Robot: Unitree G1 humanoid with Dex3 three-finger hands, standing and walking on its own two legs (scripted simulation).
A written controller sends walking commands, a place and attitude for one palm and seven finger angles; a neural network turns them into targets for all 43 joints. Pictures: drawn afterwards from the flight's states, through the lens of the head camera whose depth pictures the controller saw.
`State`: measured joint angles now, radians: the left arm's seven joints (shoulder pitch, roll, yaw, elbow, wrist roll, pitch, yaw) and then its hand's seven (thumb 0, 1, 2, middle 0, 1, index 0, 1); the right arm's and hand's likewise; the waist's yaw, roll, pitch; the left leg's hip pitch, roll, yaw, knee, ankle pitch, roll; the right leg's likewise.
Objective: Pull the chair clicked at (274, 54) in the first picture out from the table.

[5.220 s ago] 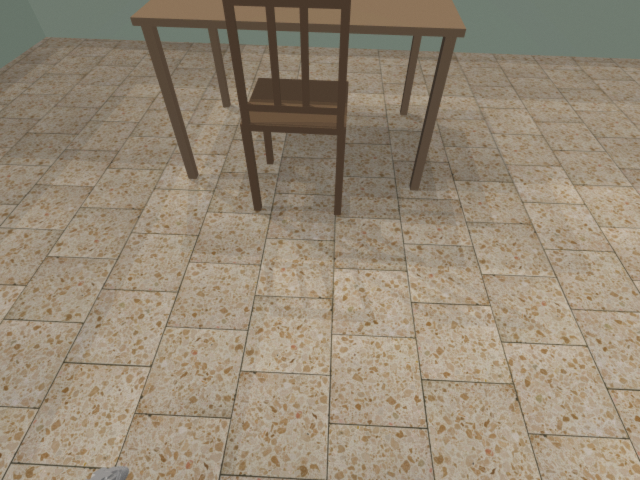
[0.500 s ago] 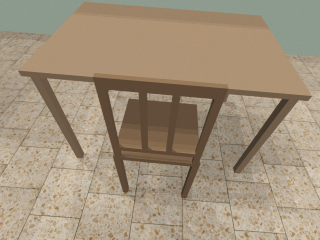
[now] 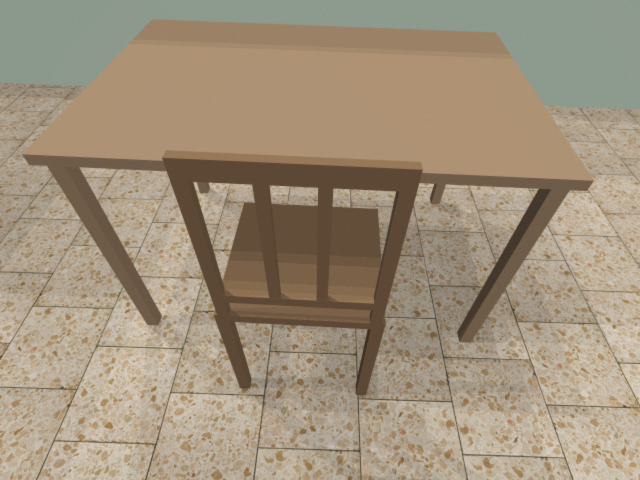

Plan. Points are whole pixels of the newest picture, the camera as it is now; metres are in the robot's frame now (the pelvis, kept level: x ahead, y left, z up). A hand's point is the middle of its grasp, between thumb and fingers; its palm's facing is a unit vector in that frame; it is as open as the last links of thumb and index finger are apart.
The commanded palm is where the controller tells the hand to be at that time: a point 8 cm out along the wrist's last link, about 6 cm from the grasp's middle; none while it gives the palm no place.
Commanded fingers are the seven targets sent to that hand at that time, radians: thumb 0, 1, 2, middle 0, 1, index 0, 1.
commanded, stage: come to a stop and stand still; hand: left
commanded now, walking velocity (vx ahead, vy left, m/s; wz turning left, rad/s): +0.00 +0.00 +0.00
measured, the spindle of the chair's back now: (269, 247) +0.53 +0.12 -0.08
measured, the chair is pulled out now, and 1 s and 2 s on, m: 0.00 0.00 0.00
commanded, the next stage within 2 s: look again from close up in 0.02 s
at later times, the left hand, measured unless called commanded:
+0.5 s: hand out of the picture +0.03 +0.17 -0.19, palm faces +0.03 -0.98 -0.19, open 7.3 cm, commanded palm none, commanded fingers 0.00 0.90 0.90 -0.20 -0.30 -0.20 -0.30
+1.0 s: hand out of the picture +0.01 +0.19 -0.18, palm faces +0.02 -0.98 -0.19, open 7.3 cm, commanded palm none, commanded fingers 0.00 0.90 0.90 -0.20 -0.30 -0.20 -0.30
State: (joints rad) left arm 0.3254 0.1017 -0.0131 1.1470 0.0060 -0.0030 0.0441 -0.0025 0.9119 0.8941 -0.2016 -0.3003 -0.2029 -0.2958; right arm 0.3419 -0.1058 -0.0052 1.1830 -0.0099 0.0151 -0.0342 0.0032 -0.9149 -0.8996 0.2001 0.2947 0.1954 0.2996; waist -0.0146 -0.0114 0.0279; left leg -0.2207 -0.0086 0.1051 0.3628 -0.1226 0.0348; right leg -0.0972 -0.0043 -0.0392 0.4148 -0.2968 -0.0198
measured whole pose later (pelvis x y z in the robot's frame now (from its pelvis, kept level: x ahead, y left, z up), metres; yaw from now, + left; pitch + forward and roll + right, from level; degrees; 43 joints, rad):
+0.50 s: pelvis +0.03 +0.00 -0.01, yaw +1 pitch -1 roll +0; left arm 0.31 0.15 -0.02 1.06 0.01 -0.03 0.05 0.00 0.92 0.89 -0.20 -0.30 -0.20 -0.30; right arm 0.27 -0.16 0.01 1.08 -0.02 -0.01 -0.03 0.02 -0.93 -0.90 0.20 0.29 0.20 0.30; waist 0.00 -0.01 0.02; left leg -0.28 0.00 0.09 0.55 -0.26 0.04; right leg -0.11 0.00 -0.05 0.51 -0.39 -0.02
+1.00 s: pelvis +0.03 +0.02 +0.00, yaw +0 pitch -1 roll +1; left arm 0.35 0.17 -0.02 1.09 0.02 -0.01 0.04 0.00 0.91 0.89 -0.20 -0.30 -0.20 -0.30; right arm 0.23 -0.17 0.02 1.11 -0.01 -0.01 -0.03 0.00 -0.93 -0.90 0.20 0.29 0.20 0.30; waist 0.02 -0.03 0.02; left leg -0.22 -0.03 0.11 0.45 -0.23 0.06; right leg -0.07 -0.03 -0.03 0.44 -0.36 0.01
